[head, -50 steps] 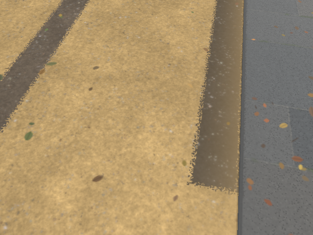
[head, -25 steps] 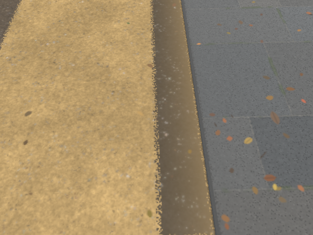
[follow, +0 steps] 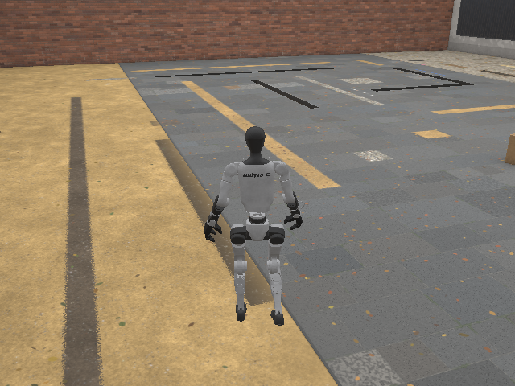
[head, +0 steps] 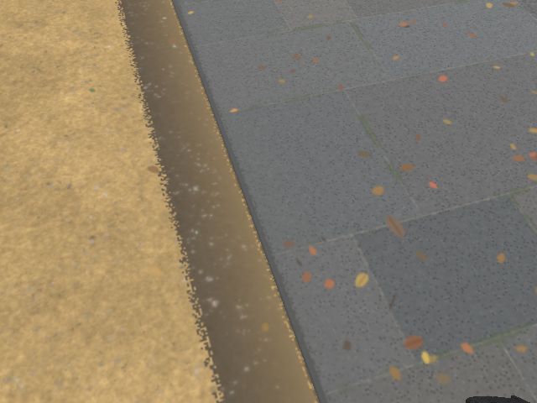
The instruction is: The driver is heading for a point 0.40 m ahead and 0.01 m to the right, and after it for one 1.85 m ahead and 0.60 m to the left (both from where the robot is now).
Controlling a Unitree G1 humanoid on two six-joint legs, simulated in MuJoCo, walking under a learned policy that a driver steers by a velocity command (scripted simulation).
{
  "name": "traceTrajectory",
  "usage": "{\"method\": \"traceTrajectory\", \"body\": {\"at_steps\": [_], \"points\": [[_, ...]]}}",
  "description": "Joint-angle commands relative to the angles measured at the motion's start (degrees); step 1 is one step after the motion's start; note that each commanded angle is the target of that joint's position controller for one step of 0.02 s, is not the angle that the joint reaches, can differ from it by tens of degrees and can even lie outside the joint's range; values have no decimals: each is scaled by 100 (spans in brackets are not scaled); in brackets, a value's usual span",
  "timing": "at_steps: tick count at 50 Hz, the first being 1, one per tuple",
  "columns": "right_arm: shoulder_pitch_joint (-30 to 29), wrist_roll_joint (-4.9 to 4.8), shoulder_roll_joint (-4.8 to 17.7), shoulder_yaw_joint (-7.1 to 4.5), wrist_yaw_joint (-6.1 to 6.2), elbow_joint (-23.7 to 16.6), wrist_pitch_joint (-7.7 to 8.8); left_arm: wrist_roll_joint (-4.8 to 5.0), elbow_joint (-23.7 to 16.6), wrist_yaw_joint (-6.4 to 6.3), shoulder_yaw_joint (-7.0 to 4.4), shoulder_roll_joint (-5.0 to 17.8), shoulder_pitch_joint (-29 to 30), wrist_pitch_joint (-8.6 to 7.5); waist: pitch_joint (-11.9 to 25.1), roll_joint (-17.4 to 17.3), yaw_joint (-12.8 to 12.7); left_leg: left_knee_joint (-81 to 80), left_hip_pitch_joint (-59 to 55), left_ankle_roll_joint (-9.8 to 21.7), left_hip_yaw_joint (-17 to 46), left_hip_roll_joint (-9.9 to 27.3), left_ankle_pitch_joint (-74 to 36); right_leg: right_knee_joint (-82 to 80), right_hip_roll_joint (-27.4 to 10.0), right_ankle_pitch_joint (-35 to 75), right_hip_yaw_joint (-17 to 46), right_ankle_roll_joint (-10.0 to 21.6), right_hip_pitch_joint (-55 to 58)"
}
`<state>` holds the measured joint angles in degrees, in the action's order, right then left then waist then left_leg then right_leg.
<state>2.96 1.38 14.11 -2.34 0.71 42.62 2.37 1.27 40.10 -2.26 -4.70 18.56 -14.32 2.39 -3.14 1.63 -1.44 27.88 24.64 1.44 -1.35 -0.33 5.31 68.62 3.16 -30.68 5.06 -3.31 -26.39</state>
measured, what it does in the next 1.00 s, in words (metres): walks ahead: right foot, then left foot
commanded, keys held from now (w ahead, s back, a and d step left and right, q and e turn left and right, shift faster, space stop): e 0.14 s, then no key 0.08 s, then w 0.52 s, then q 0.26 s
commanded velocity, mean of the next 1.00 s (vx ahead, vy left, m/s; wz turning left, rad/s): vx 0.24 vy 0.00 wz -0.16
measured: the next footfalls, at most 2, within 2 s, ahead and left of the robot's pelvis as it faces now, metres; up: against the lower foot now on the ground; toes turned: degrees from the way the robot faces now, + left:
right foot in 0.30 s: +0.05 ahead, -0.14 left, +0.00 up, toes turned -9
left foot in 0.78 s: +0.34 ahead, +0.07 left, +0.00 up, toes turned -7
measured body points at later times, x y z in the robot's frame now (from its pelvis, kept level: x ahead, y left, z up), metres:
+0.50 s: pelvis +0.06 -0.05 +0.02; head +0.06 -0.08 +0.47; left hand +0.17 +0.22 -0.07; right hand +0.14 -0.35 -0.10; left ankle +0.16 +0.11 -0.66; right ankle +0.01 -0.13 -0.73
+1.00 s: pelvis +0.26 -0.01 +0.02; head +0.31 +0.01 +0.46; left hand +0.42 +0.26 -0.10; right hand +0.33 -0.30 -0.10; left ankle +0.30 +0.07 -0.73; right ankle +0.25 -0.16 -0.65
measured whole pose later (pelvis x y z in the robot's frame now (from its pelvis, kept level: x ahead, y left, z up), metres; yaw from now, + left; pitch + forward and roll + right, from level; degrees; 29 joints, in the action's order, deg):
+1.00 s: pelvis +0.26 -0.01 +0.02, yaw -5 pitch +3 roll -1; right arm 12.1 0.0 16.2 -3.0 -1.3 48.7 3.0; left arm -0.4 41.3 -2.2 -3.8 17.4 -12.2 -2.9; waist -2.6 1.8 1.0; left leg 21.7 15.7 4.0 1.1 -3.4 8.4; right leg 59.6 -2.5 -21.6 2.3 -3.1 -31.6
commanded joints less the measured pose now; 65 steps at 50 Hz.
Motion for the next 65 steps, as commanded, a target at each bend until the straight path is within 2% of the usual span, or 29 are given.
{"method": "traceTrajectory", "body": {"at_steps": [1, 5, 10, 13, 14, 15, 16, 17, 18, 20, 22, 28, 33, 36, 38, 39, 40, 41, 42, 43, 44, 45, 48, 54, 59, 62, 63, 64, 65], "points": [[-20, 51, 876, -230, 76, -294, -94, 11, -377, -47, -165, 439, -447, 119, 718, -1013, 12, -1247, -1023, 1077, 1129, 1354, -433, -100, -432, 419, -234, -126, -410], [28, -23, 1004, -306, 126, -237, -113, -53, -571, -11, -91, 286, -157, 70, 1005, -945, 131, -1318, -1330, 1319, 765, 1669, -829, -1120, -672, 763, -339, -62, -138], [47, -121, 1193, -361, 63, -144, -222, -86, -641, 132, -76, 352, -14, 78, 966, -999, 171, -1314, -1223, 1240, 470, 1756, -276, -2330, -583, 994, -598, 187, 634], [63, -295, 1153, -336, -12, -15, -276, -112, -376, 212, -106, 330, -523, 69, 984, -856, -111, -1018, -704, 836, 284, 1585, 1287, -3798, -312, 1558, -871, 571, 1782], [158, -296, 874, -254, -54, 59, -269, -122, -270, 204, -130, 379, -749, 69, 915, -616, -188, -617, -127, 452, 23, 1310, 2136, -4214, -362, 1404, -642, 764, 2378], [101, -132, 321, -76, -154, -33, -227, -147, -250, 134, -187, 718, -1070, 56, 869, 723, -196, 1171, 923, -138, -680, 668, 2772, -5014, -1608, 567, 1164, 1201, 2942], [-223, -148, 632, -192, -144, -285, -130, -188, -367, 147, -334, 1488, -951, -21, 364, 1370, -295, 2252, 2179, -262, -351, 55, 2958, -5827, -2578, -779, 2948, 2122, 2336], [-508, -265, 1090, -334, -124, -312, -46, -288, -393, 145, -256, 1184, -713, -191, 67, 905, -344, 2777, 2218, -154, 245, 351, 2390, -6163, -2420, -1317, 2889, 2092, 1986], [-249, -313, 1152, -391, -128, -211, -21, -257, -361, 122, -181, 969, -393, -328, -87, 1016, -73, 2833, 2302, -83, 346, 425, 1785, -6168, -2199, -1038, 2457, 1817, 2005], [90, -183, 1092, -417, -110, 90, 4, -146, -324, 99, -75, 652, -177, -456, 25, 885, 55, 2789, 2163, -166, 349, 524, 1004, -6119, -1827, -188, 1679, 1448, 2193], [127, -182, 929, -398, -152, 196, 65, -166, -241, 86, -35, 535, -363, -543, 107, 632, 68, 2717, 1990, -212, 265, 486, 358, -6180, -1652, 506, 1242, 1357, 2273], [-302, -216, 650, -262, -231, 137, 154, -119, -2, 88, -115, 681, -718, -630, 1, 579, -152, 1238, 1547, -397, 174, 412, -447, -6249, -1586, 1455, 559, 1394, 2345], [-640, -264, 640, -149, -340, -25, 241, -44, 257, 121, -178, 773, -977, -591, -253, 500, -324, 474, 1248, -248, 105, 383, -150, -6090, -1795, 1693, 459, 1498, 2395], [-450, -285, 806, -155, -394, -37, 314, 1, 342, 134, -206, 814, -937, -553, -199, 567, -170, 206, 775, 6, 65, 341, 184, -5838, -1938, 2064, 528, 1416, 2535], [322, -235, 985, -257, -365, 201, 340, -15, 335, 118, -186, 796, -708, -498, 187, 531, 298, -97, -354, 224, -201, 54, 95, -4930, -1660, 3727, 165, 1165, 2481], [1074, -187, 1249, -376, -320, 427, 346, -73, 334, 91, -123, 612, -787, -483, 796, 304, 575, -106, -1535, 400, -80, 118, -243, -3735, -1268, 4496, -266, 907, 2207], [1742, -44, 1856, -491, -284, 486, 332, -203, 94, 65, 4, 278, -1103, -533, 1774, -855, 570, 46, -3513, 1089, 1798, 1450, -1161, -1718, -667, 3295, -679, 405, 615], [1957, -121, 1894, -489, -325, 600, 289, -275, 103, 43, 83, 35, -1316, -637, 2189, -2007, 498, -730, -4295, 1762, 3705, 2158, -1408, -258, 133, -361, -318, 81, -719], [1695, -239, 1489, -359, -325, 519, 279, -154, 129, 77, -18, 490, -1054, -720, 1817, -1448, 550, -792, -4008, 1648, 3380, 2034, -1497, 402, -204, -421, 102, 90, -1187], [1298, -230, 1298, -308, -304, 416, 255, -67, 80, 102, -40, 599, -730, -757, 1312, -1061, 463, -727, -3415, 1515, 2630, 1855, -1992, 452, -442, -49, -46, 135, -1360], [1012, -216, 1143, -268, -280, 335, 215, -119, 59, 83, -40, 593, -489, -759, 1009, -580, 382, -743, -2834, 1398, 2134, 1623, -2461, 217, -626, 326, -146, 133, -1280], [801, -195, 1039, -239, -255, 275, 180, -177, 1, 55, -71, 586, -323, -727, 796, -426, 266, -853, -2276, 1338, 1824, 1457, -2792, -102, -754, 608, -154, 121, -1044], [655, -112, 1180, -295, -171, 216, 139, -168, -70, -22, -53, 321, -439, -555, 788, -682, -19, -1089, -1494, 1429, 1482, 1242, -3304, -676, -683, 939, -159, 14, -436], [770, -269, 1355, -396, 7, 187, -65, -174, -289, -67, -13, 219, 293, -428, 849, -735, 129, -1005, -1292, 1162, 1469, 997, -2430, -2303, -415, 2043, -79, -145, -252], [842, -288, 1372, -423, 71, 134, -286, -109, -438, 32, -41, 328, 807, -483, 719, -867, 278, -663, -1376, 1017, 2056, 918, -1396, -3308, -166, 1884, 16, -141, 122], [505, -330, 1228, -374, 106, -51, -354, -104, -337, 78, -119, 457, 414, -608, 715, -933, -57, -97, -1360, 673, 2403, 600, -943, -4741, -187, 2672, -30, 86, 1017], [634, -268, 978, -292, 118, -127, -345, -182, -346, 40, -182, 730, 253, -631, 978, -592, -3, 462, -978, 395, 2235, 338, -182, -4859, -919, 3467, 413, 365, 1824], [1082, -120, 602, -194, 103, -158, -315, -275, -473, -37, -238, 1074, 287, -567, 1251, 777, 308, 1732, -103, 52, 1428, -356, 2341, -4568, -2185, 5631, 1496, 991, 2710], [1330, -191, 890, -260, 94, -221, -282, -392, -390, 18, -221, 953, 128, -489, 1447, 1569, 323, 2860, 785, -203, 898, -621, 3701, -4688, -2906, 5947, 2655, 1868, 2881]]}}
Keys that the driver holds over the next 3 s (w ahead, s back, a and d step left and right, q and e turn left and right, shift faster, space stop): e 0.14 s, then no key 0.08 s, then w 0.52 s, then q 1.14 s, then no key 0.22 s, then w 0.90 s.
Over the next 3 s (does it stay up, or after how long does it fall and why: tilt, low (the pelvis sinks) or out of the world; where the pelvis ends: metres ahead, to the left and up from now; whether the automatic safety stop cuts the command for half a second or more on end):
stays up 0.64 0.18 -0.01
